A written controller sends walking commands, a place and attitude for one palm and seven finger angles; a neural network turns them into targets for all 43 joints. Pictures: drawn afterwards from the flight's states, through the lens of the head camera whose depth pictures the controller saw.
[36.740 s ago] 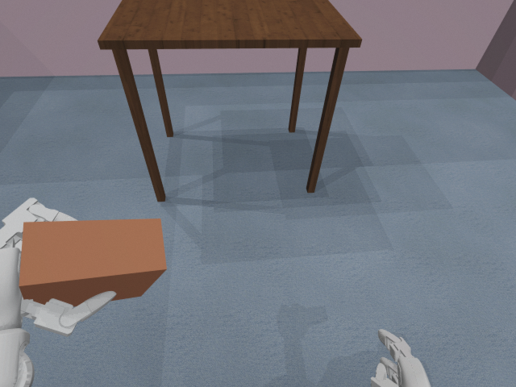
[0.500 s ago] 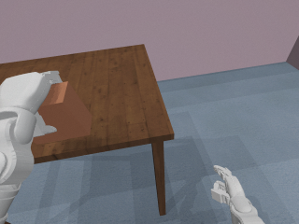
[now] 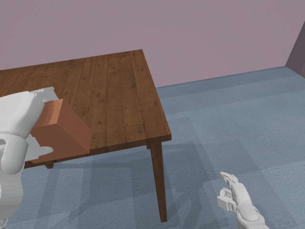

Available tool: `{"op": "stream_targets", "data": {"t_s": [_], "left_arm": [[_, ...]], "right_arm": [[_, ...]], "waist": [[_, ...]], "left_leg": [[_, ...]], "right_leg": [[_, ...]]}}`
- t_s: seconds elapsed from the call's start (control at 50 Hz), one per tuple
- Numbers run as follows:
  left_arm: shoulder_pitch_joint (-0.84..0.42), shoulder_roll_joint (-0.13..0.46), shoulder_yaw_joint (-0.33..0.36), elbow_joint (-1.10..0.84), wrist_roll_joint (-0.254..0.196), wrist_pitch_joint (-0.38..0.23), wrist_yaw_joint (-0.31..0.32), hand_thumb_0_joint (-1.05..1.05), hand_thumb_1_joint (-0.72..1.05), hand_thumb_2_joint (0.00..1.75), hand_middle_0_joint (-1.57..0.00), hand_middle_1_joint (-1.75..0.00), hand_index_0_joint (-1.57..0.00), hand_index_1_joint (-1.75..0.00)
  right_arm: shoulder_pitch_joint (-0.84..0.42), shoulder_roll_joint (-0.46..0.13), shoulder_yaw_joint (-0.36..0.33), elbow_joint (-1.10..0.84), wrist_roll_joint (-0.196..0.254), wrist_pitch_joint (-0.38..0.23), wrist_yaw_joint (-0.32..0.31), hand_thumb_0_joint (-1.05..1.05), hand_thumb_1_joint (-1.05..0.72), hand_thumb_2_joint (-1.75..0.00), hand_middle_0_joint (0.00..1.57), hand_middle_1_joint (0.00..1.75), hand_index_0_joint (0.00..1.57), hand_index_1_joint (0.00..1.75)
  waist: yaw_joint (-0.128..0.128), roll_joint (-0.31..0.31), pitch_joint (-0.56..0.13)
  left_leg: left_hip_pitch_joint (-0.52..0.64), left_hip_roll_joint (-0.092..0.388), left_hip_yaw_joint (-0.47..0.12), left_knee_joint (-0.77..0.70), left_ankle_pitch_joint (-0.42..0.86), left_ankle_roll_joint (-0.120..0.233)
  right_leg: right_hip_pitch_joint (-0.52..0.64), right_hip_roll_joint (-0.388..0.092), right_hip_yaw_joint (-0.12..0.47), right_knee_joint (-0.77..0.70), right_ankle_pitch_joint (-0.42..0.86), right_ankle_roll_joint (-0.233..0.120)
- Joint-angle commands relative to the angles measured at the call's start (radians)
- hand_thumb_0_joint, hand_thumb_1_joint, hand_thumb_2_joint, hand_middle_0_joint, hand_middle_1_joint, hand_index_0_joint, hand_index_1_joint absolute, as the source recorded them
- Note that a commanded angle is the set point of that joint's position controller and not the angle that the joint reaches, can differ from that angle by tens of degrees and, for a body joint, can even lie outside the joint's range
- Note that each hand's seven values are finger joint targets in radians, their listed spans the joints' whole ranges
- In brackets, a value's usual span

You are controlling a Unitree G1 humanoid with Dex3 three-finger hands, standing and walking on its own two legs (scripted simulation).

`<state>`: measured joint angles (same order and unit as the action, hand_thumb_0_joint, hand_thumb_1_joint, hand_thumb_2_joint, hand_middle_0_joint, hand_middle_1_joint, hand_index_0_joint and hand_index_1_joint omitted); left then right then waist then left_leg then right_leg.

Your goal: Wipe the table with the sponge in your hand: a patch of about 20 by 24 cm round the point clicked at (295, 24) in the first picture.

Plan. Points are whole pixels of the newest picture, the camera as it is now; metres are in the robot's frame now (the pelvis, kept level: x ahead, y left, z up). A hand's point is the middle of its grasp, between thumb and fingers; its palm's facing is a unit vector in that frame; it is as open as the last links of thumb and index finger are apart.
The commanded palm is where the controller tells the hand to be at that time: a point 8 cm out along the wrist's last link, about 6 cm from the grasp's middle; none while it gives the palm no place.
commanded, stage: bring the sponge back beside the body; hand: left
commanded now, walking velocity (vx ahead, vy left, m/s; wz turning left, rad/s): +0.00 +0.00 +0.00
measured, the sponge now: (53, 138) +0.22 +0.28 +0.17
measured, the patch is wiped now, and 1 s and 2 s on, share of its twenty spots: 1.00 1.00 1.00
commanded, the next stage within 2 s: step back with the hand held close in 0.44 s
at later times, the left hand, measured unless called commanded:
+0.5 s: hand (35, 135) +0.19 +0.27 +0.22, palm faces +0.31 -0.07 -0.95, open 10.3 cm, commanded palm +0.13 +0.28 +0.30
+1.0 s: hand (45, 121) +0.19 +0.24 +0.26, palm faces +0.49 -0.79 -0.37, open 10.3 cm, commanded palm +0.13 +0.28 +0.28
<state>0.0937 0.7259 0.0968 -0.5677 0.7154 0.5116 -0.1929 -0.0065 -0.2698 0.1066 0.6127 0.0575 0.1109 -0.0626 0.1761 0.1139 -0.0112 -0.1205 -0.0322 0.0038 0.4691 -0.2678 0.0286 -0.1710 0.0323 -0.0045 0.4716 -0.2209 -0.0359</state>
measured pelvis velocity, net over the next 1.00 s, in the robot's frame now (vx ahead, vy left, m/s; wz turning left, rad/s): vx -0.03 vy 0.00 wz -0.01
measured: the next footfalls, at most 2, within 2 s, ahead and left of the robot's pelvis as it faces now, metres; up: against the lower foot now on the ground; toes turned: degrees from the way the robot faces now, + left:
right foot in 1.38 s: -0.05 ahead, -0.11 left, +0.00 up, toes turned +0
left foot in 1.60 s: -0.09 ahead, +0.14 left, +0.00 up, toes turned +0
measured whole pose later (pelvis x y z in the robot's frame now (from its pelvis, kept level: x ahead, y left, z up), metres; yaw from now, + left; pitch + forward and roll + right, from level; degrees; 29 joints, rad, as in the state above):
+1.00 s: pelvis -0.03 +0.00 -0.01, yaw -1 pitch +0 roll -1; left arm 0.25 0.47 0.52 -0.65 -0.05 -0.14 0.13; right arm 0.25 -0.24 0.01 0.62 0.02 0.04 -0.04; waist -0.03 0.00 0.00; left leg -0.31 -0.03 0.01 0.65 -0.33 0.04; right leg -0.38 0.03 -0.02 0.60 -0.21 -0.03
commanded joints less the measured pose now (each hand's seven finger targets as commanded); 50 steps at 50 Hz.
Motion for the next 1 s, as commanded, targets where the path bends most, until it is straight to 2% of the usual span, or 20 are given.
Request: {"op": "stream_targets", "data": {"t_s": [0.0,0.04,0.06,0.14,0.16,0.24,0.32,0.34,0.4,0.52,0.54,0.56,0.58,0.6,0.64,0.68,0.74,0.82,0.92,0.98], "left_arm": [[-0.181,0.259,0.223,-0.18,0.024,-0.025,0.072,0.0,0.1,1.3,-1.2,-1.6,-1.2,-1.6],[-0.152,0.238,0.222,-0.195,0.018,-0.014,0.082,0.0,0.1,1.3,-1.2,-1.6,-1.2,-1.6],[-0.167,0.222,0.204,-0.202,0.03,-0.021,0.083,0.0,0.1,1.3,-1.2,-1.6,-1.2,-1.6],[-0.207,0.243,0.214,-0.179,0.029,-0.014,0.103,0.0,0.1,1.3,-1.2,-1.6,-1.2,-1.6],[-0.218,0.223,0.193,-0.165,0.04,-0.02,0.102,0.0,0.1,1.3,-1.2,-1.6,-1.2,-1.6],[-0.221,0.23,0.197,-0.15,0.031,-0.012,0.103,0.0,0.1,1.3,-1.2,-1.6,-1.2,-1.6],[-0.213,0.24,0.199,-0.169,0.03,-0.027,0.096,0.0,0.1,1.3,-1.2,-1.6,-1.2,-1.6],[-0.213,0.231,0.198,-0.176,0.031,-0.014,0.098,0.0,0.1,1.3,-1.2,-1.6,-1.2,-1.6],[-0.19,0.233,0.197,-0.147,0.033,-0.021,0.096,0.0,0.1,1.3,-1.2,-1.6,-1.2,-1.6],[-0.229,0.253,0.208,-0.165,0.039,-0.03,0.102,0.0,0.1,1.3,-1.2,-1.6,-1.2,-1.6],[-0.219,0.052,0.03,0.02,0.062,0.004,0.098,0.0,0.1,1.3,-1.2,-1.6,-1.2,-1.6],[-0.36,-0.043,0.347,-0.193,-0.703,-0.24,0.192,0.0,0.1,1.3,-1.2,-1.6,-1.2,-1.6],[-0.174,0.039,0.36,0.0,-0.7,-0.315,0.243,0.0,0.1,1.3,-1.2,-1.6,-1.2,-1.6],[-0.126,-0.01,0.379,-0.091,-0.739,-0.375,0.271,0.0,0.1,1.3,-1.2,-1.6,-1.2,-1.6],[-0.139,0.024,0.43,-0.348,-0.757,-0.481,0.318,0.0,0.1,1.3,-1.2,-1.6,-1.2,-1.6],[-0.01,-0.031,0.45,-0.353,-0.774,-0.552,0.347,0.0,0.1,1.3,-1.2,-1.6,-1.2,-1.6],[0.075,-0.001,0.54,-0.382,-0.78,-0.623,0.37,0.0,0.1,1.3,-1.2,-1.6,-1.2,-1.6],[0.057,-0.059,0.524,-0.338,-0.772,-0.682,0.361,0.0,0.1,1.3,-1.2,-1.6,-1.2,-1.6],[0.055,-0.093,0.507,-0.246,-0.773,-0.71,0.345,0.0,0.1,1.3,-1.2,-1.6,-1.2,-1.6],[0.106,-0.077,0.511,-0.231,-0.778,-0.717,0.351,0.0,0.1,1.3,-1.2,-1.6,-1.2,-1.6]], "right_arm": [[-0.258,-0.082,-0.044,-0.2,-0.01,-0.065,-0.001,0.0,-0.9,-0.9,0.2,0.3,0.2,0.3],[-0.283,-0.079,-0.043,-0.205,-0.002,-0.069,-0.001,0.0,-0.9,-0.9,0.2,0.3,0.2,0.3],[-0.258,-0.072,-0.036,-0.209,-0.008,-0.075,0.001,0.0,-0.9,-0.9,0.2,0.3,0.2,0.3],[-0.282,-0.082,-0.046,-0.197,-0.001,-0.08,-0.007,0.0,-0.9,-0.9,0.2,0.3,0.2,0.3],[-0.254,-0.074,-0.037,-0.199,-0.008,-0.085,-0.006,0.0,-0.9,-0.9,0.2,0.3,0.2,0.3],[-0.286,-0.078,-0.043,-0.196,-0.002,-0.085,-0.012,0.0,-0.9,-0.9,0.2,0.3,0.2,0.3],[-0.27,-0.081,-0.047,-0.195,-0.014,-0.084,-0.01,0.0,-0.9,-0.9,0.2,0.3,0.2,0.3],[-0.295,-0.078,-0.042,-0.2,-0.005,-0.09,-0.012,0.0,-0.9,-0.9,0.2,0.3,0.2,0.3],[-0.264,-0.08,-0.045,-0.188,-0.016,-0.087,-0.01,0.0,-0.9,-0.9,0.2,0.3,0.2,0.3],[-0.271,-0.082,-0.047,-0.192,-0.016,-0.084,-0.011,0.0,-0.9,-0.9,0.2,0.3,0.2,0.3],[-0.274,-0.073,-0.033,-0.183,-0.004,-0.095,-0.013,0.0,-0.9,-0.9,0.2,0.3,0.2,0.3],[-0.029,-0.083,-0.096,-0.355,-0.004,-0.108,-0.004,0.0,-0.9,-0.9,0.2,0.3,0.2,0.3],[0.024,-0.089,-0.066,-0.26,-0.032,-0.114,0.0,0.0,-0.9,-0.9,0.2,0.3,0.2,0.3],[0.058,-0.08,-0.086,-0.258,-0.034,-0.105,-0.007,0.0,-0.9,-0.9,0.2,0.3,0.2,0.3],[0.06,-0.077,-0.078,-0.244,-0.047,-0.101,-0.015,0.0,-0.9,-0.9,0.2,0.3,0.2,0.3],[0.058,-0.093,-0.09,-0.235,-0.049,-0.108,-0.021,0.0,-0.9,-0.9,0.2,0.3,0.2,0.3],[0.052,-0.09,-0.111,-0.238,-0.043,-0.105,-0.017,0.0,-0.9,-0.9,0.2,0.3,0.2,0.3],[0.076,-0.084,-0.134,-0.209,-0.053,-0.117,0.006,0.0,-0.9,-0.9,0.2,0.3,0.2,0.3],[0.082,-0.099,-0.147,-0.187,-0.044,-0.141,0.021,0.0,-0.9,-0.9,0.2,0.3,0.2,0.3],[0.094,-0.085,-0.148,-0.175,-0.032,-0.13,0.019,0.0,-0.9,-0.9,0.2,0.3,0.2,0.3]], "waist": [[0.0,-0.046,-0.151],[-0.001,0.015,-0.133],[-0.001,-0.045,-0.162],[-0.009,0.017,-0.118],[-0.005,-0.052,-0.141],[-0.01,0.014,-0.106],[-0.004,-0.044,-0.125],[-0.007,0.025,-0.117],[-0.006,-0.049,-0.107],[0.0,-0.025,-0.11],[-0.043,-0.01,-0.016],[-0.166,-0.27,0.078],[-0.158,-0.434,-0.015],[-0.165,-0.469,-0.056],[-0.185,-0.154,-0.16],[-0.159,0.07,-0.191],[-0.148,0.094,-0.218],[-0.164,0.133,-0.194],[-0.176,0.001,-0.147],[-0.193,-0.169,-0.162]], "left_leg": [[-0.063,0.005,-0.035,-0.071,0.193,-0.01],[-0.066,0.007,-0.04,-0.067,0.173,-0.012],[-0.063,0.003,-0.024,-0.057,0.199,-0.013],[-0.06,0.002,-0.04,-0.067,0.149,-0.012],[-0.061,0.0,-0.025,-0.063,0.17,-0.013],[-0.062,0.002,-0.036,-0.067,0.124,-0.011],[-0.065,-0.002,-0.029,-0.066,0.125,-0.009],[-0.063,0.0,-0.036,-0.065,0.115,-0.012],[-0.074,-0.002,-0.029,-0.065,0.118,-0.012],[-0.07,0.0,-0.034,-0.074,0.098,-0.013],[-0.094,0.003,-0.028,-0.08,0.049,-0.02],[-0.086,0.022,-0.048,0.052,-0.186,0.009],[-0.045,-0.005,-0.04,0.159,-0.191,0.015],[-0.023,-0.012,-0.041,0.238,-0.146,0.015],[0.008,0.021,-0.03,0.155,-0.039,0.008],[-0.061,0.108,-0.106,0.003,0.155,0.01],[-0.165,0.17,-0.171,-0.004,0.405,0.015],[-0.143,0.237,-0.192,-0.032,0.627,0.028],[-0.287,0.219,-0.162,0.019,0.369,0.025],[-0.328,0.114,-0.112,0.184,0.016,-0.001]], "right_leg": [[0.115,-0.012,0.08,-0.072,0.073,-0.013],[0.087,-0.007,0.101,-0.081,0.047,-0.021],[0.116,-0.014,0.083,-0.062,0.065,-0.015],[0.072,-0.004,0.111,-0.093,0.017,-0.021],[0.102,-0.012,0.088,-0.077,0.027,-0.014],[0.066,-0.011,0.119,-0.107,-0.018,-0.019],[0.096,-0.02,0.109,-0.098,-0.013,-0.009],[0.076,-0.013,0.129,-0.107,-0.027,-0.019],[0.088,-0.019,0.116,-0.103,-0.028,-0.009],[0.081,-0.015,0.116,-0.106,-0.059,-0.013],[0.004,-0.01,0.104,-0.128,-0.101,-0.016],[-0.261,-0.046,0.218,-0.255,-0.196,0.002],[-0.294,-0.105,0.228,-0.271,-0.291,-0.023],[-0.315,-0.168,0.258,-0.28,-0.261,-0.041],[-0.218,-0.22,0.247,-0.168,0.043,-0.064],[-0.084,-0.148,0.134,0.001,0.242,-0.026],[0.004,-0.095,0.053,0.122,0.299,0.015],[-0.073,-0.037,0.018,0.192,-0.034,0.037],[0.009,-0.068,0.052,0.126,0.084,0.02],[-0.06,-0.213,0.236,-0.012,0.226,-0.039]]}}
